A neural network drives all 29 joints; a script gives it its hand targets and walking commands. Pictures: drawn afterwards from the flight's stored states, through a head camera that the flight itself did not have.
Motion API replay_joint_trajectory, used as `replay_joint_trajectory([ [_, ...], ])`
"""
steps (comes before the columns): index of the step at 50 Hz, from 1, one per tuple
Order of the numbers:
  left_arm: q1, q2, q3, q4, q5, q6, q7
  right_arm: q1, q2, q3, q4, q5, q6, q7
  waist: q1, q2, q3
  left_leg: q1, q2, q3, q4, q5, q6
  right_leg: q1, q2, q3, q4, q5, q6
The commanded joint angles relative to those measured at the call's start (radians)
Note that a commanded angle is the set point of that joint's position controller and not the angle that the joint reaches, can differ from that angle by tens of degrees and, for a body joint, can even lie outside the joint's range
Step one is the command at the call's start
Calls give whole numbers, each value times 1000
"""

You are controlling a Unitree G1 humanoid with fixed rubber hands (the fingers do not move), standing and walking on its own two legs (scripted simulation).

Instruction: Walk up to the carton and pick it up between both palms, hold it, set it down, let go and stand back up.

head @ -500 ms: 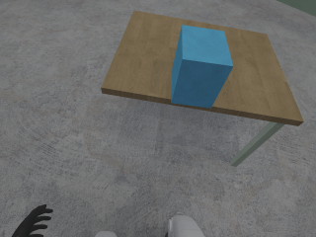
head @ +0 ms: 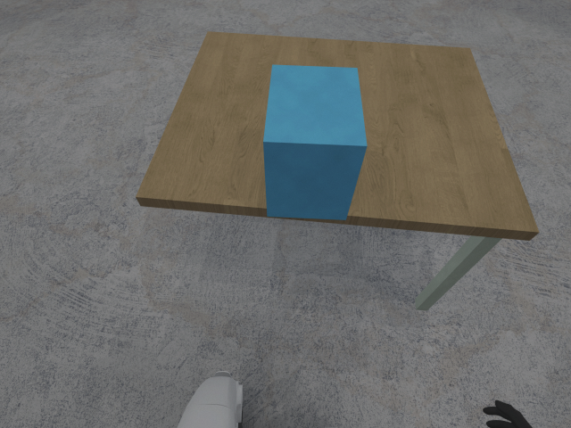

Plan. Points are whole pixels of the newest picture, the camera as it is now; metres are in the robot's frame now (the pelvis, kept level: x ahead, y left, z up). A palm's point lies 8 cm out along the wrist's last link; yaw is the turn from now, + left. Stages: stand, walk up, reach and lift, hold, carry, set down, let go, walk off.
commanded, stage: walk up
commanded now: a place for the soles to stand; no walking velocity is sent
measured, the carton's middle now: (310, 145) +0.65 -0.01 -0.06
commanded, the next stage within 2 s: none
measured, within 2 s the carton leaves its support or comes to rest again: neither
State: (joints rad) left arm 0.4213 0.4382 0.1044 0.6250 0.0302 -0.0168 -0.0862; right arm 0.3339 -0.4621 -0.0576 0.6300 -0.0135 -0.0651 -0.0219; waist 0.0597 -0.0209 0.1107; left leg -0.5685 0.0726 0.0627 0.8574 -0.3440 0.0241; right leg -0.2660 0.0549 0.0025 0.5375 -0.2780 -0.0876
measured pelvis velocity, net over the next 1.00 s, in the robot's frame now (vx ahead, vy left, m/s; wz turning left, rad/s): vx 0.15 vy -0.05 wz -0.04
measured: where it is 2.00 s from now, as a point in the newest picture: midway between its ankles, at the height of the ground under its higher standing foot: outside the picture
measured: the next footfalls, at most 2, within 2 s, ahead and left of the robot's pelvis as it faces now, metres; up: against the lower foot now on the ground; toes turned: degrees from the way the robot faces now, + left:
left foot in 0.16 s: +0.25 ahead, +0.13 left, +0.00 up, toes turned +1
right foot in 0.50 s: +0.19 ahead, -0.18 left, +0.00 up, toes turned -4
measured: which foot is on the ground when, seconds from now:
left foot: up 0.00-0.14, down 0.16-1.00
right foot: down 0.00-0.18, up 0.20-0.48, down 0.50-1.00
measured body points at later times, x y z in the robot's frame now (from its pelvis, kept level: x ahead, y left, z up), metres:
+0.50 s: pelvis +0.10 -0.03 -0.02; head +0.13 -0.01 +0.43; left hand +0.17 +0.29 -0.13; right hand +0.19 -0.37 -0.08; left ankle +0.16 +0.14 -0.73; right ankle +0.14 -0.17 -0.73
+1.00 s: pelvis +0.15 -0.05 -0.03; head +0.18 -0.04 +0.42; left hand +0.30 +0.27 -0.11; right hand +0.28 -0.38 -0.10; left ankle +0.18 +0.10 -0.73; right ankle +0.15 -0.18 -0.74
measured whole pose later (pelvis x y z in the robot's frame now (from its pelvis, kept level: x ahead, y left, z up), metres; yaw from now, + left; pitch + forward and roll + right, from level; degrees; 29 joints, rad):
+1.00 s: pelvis +0.15 -0.05 -0.03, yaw -3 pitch -1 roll +1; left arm 0.22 0.44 0.07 0.63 0.03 -0.03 -0.02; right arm 0.26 -0.45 -0.06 0.63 -0.01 -0.06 -0.02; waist 0.02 -0.04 0.08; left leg -0.40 0.06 0.04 0.82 -0.39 -0.01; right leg -0.39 -0.05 0.01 0.84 -0.44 0.01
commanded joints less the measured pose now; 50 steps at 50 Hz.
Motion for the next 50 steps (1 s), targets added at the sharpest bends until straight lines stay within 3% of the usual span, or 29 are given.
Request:
replay_joint_trajectory([
  [1, 98, 198, 65, -77, -2, -4, 25, -28, -158, -55, -8, -3, -40, -22, 63, -134, -153, -31, -48, 15, -148, 99, 4, 301, -219, 267, -104, 414, -54],
  [4, 23, 178, 54, -109, -1, 10, 27, 101, -135, -53, 34, -1, -50, -38, -1, -81, -240, 245, -90, 57, -351, 295, 13, 225, -159, 145, 91, 573, -37],
  [6, -17, 126, 35, -140, -8, 9, 28, 241, -187, -77, 71, -6, -59, -58, -85, 0, -320, 628, -21, -23, -410, 433, 67, -50, -93, 88, 306, 434, 1],
  [7, -16, 87, 19, -148, -9, 5, 24, 297, -236, -97, 80, -13, -63, -66, -127, 70, -324, 799, 106, -187, -386, 350, 122, -283, -55, 94, 422, 178, 26],
  [8, 19, 80, 16, -140, -9, 8, 20, 297, -284, -115, 67, -27, -64, -76, -114, 157, -307, 817, 317, -446, -382, 236, 197, -451, -13, 105, 559, -264, 59],
  [9, 27, 164, 35, -120, -6, 29, 18, 227, -319, -124, 33, -17, -61, -84, -93, 50, -228, 612, 433, -605, -513, -134, 263, -451, -41, 135, 664, -272, 61],
  [10, 37, 215, 45, -99, 3, 42, 15, 137, -353, -135, 22, 2, -62, -82, -68, 78, -158, 523, 498, -637, -576, -267, 318, -460, -88, 167, 733, -262, 56],
  [11, 25, 226, 48, -77, 9, 46, 12, 87, -328, -127, 19, -3, -58, -76, -49, 48, -74, 407, 452, -564, -598, -322, 304, -450, -108, 160, 734, -251, 62],
  [15, 74, 208, 67, -17, 4, 61, -18, 35, -292, -107, 10, -20, -66, -60, -10, 133, -2, 143, 257, -219, -587, -201, 177, -250, -127, 83, 635, -141, 70],
  [21, 38, 156, 44, 1, -11, 36, -3, 13, -297, -111, -22, -35, -45, -28, -54, 276, -135, 251, 175, -104, -421, -214, 172, -141, -131, -26, 228, -181, 69],
  [22, 57, 154, 46, 25, -10, 23, 9, -10, -282, -105, -27, -30, -32, -22, -40, 245, -154, 198, 155, -73, -356, -226, 154, -38, -118, -53, 119, -89, 60],
  [23, 100, 159, 51, 53, -3, 8, 26, -13, -236, -88, -30, -34, -17, -20, -15, 146, -174, 127, 116, -35, -201, -223, 130, 70, -80, -53, 56, -37, 63],
  [24, 127, 185, 60, 73, 5, -2, 43, 14, -169, -66, -22, -28, -3, -21, 4, -21, -181, 56, 69, 25, -34, -258, 98, 129, -61, -42, 12, -58, 71],
  [25, 115, 251, 72, 59, 19, -6, 56, 19, -97, -36, -34, -16, 3, -22, 15, -239, -126, -66, 0, 83, 124, -281, 47, 77, -203, 227, -118, -236, 28],
  [26, -8, 299, 67, 7, 22, -11, 68, -6, -80, -23, -30, -3, 14, -23, -7, -235, -40, -91, -67, -1, 201, -236, -1, -111, -359, 523, -299, -492, -35],
  [27, -63, 336, 75, -4, 22, -7, 65, -27, -169, -52, -13, 4, 16, -27, -5, -179, -17, -42, -35, -90, 197, -214, -3, -184, -399, 570, -312, -620, -116],
  [30, -142, 245, 42, -12, -1, -15, 71, 28, -185, -53, 33, 6, 0, -13, -43, -193, 2, 16, -1, -56, 119, -156, -1, -165, -298, 343, -146, -300, -126],
  [33, -104, 231, 31, -11, -4, -19, 75, 59, -139, -43, 44, 7, -16, -3, -48, -196, -99, 138, -39, -12, -64, -155, 5, -84, -254, 227, 11, 84, -123],
  [35, -117, 220, 22, -7, -17, -16, 80, 76, -116, -34, 49, 10, -29, -6, -66, -174, -178, 251, -74, 24, -255, -6, 7, -26, -221, 133, 157, 326, -98],
  [36, -112, 193, 14, -9, -20, -16, 83, 91, -142, -42, 54, 0, -38, -12, -71, -100, -226, 307, -41, -25, -268, 143, 24, -32, -201, 96, 267, 401, -73],
  [37, -102, 156, 6, -15, -32, -17, 86, 96, -175, -49, 46, -8, -46, -18, -73, -14, -267, 382, 48, -150, -247, 369, 66, -104, -169, 52, 367, 307, -25],
  [38, -108, 109, -6, -27, -43, -15, 89, 68, -225, -53, 27, -13, -50, -24, -63, 113, -272, 420, 202, -367, -258, 540, 128, -210, -105, 12, 419, 103, 36],
  [39, -117, 129, 0, -3, -44, -5, 96, 31, -247, -53, 21, -2, -43, -20, -56, 81, -248, 381, 259, -420, -256, 494, 219, -194, -88, 6, 353, -101, 57],
  [40, -126, 151, 3, 10, -35, -11, 98, -9, -241, -49, 22, 3, -37, -16, -41, 73, -216, 302, 240, -347, -217, 518, 215, -125, -100, 14, 261, -93, 48],
  [41, -118, 166, 3, 22, -29, -23, 98, -68, -221, -40, 12, 1, -31, -11, -20, 74, -200, 231, 165, -243, -163, 477, 150, -65, -118, 47, 184, 22, 32],
  [43, -132, 235, 17, 43, -18, -39, 96, -89, -158, -27, -1, 12, -16, -11, -38, -6, -170, 157, 9, -56, -6, 337, 36, -50, -230, 232, 88, 185, -46],
  [44, -158, 248, 18, 39, -19, -40, 96, -67, -142, -23, 6, 15, -10, -12, -52, -22, -167, 154, -15, -32, 4, 222, 19, -46, -275, 268, 85, 242, -89],
  [46, -208, 240, 14, 36, -23, -34, 96, -40, -143, -25, 22, 9, -14, -8, -73, 3, -197, 225, -9, -49, -58, 254, 32, -62, -257, 218, 130, 289, -86],
  [50, -245, 180, -5, 32, -25, -22, 93, -50, -198, -39, 32, 0, -25, -6, -80, 37, -231, 295, 91, -192, -154, 333, 107, -121, -134, 57, 230, 130, 13],
])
